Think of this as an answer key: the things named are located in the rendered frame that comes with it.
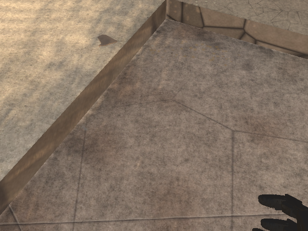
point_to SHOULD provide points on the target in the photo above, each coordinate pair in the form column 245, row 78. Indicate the right robot hand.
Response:
column 290, row 206

